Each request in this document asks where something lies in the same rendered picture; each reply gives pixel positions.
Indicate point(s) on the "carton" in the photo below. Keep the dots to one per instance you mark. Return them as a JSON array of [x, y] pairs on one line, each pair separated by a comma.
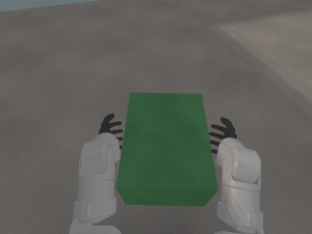
[[166, 157]]

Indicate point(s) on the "right robot forearm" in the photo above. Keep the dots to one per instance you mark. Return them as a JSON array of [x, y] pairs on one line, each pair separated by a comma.
[[241, 183]]

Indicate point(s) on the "left robot forearm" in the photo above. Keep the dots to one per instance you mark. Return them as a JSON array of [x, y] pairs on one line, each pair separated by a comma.
[[96, 171]]

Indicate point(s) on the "robot left hand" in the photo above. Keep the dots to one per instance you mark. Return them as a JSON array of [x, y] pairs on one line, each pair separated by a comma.
[[105, 127]]

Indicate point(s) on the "robot right hand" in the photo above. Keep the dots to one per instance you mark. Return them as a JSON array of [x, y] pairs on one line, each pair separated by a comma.
[[229, 131]]

